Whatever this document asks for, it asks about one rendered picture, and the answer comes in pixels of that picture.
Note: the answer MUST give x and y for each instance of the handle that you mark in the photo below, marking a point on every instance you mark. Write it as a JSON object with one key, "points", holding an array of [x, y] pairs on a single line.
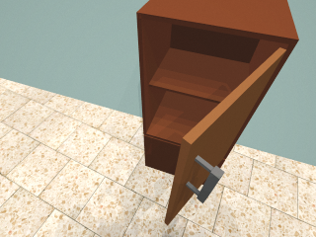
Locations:
{"points": [[215, 174]]}

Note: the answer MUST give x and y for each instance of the cupboard door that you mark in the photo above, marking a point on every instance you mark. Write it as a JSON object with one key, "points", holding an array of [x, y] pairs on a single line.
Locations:
{"points": [[211, 138]]}

